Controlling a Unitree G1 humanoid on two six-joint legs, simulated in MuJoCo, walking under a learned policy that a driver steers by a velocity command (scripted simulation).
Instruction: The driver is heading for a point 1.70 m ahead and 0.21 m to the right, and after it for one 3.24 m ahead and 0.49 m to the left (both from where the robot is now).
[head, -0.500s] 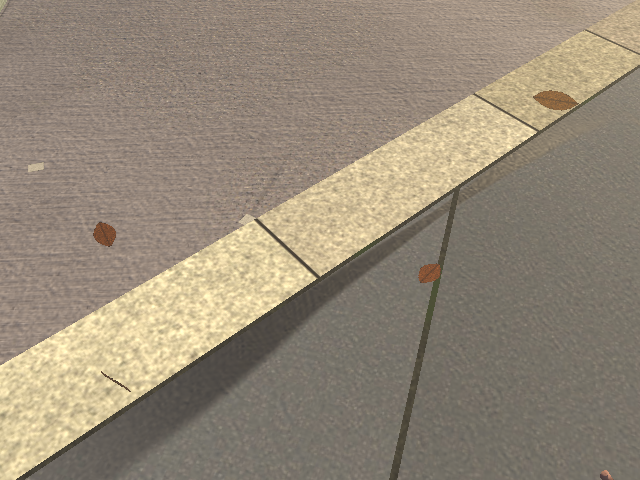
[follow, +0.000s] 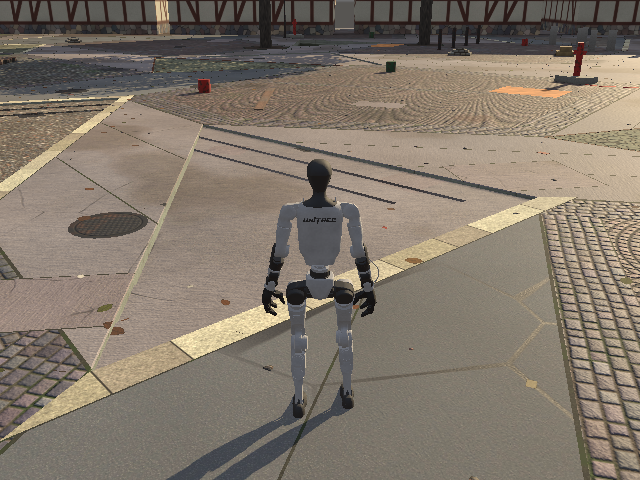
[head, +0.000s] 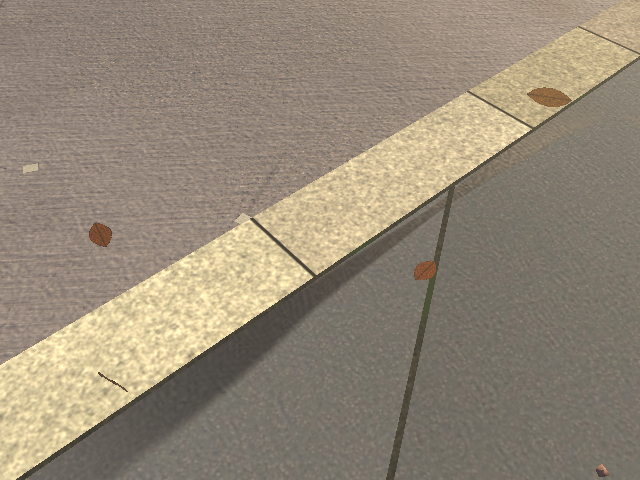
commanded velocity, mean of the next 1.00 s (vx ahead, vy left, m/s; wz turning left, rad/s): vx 0.00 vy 0.00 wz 0.00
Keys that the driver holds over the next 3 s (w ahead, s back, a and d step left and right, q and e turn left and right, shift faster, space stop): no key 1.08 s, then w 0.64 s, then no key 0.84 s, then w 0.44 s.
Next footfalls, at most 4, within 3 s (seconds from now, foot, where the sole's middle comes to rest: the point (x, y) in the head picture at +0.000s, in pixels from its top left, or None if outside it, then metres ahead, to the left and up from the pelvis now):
1.82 left None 0.47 0.09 -0.77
2.20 right None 0.48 -0.14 -0.77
2.90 right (410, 452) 0.58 -0.16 -0.77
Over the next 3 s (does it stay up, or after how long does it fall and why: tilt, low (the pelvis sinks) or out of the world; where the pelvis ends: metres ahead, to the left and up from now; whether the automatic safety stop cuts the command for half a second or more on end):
stays up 0.56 -0.07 0.00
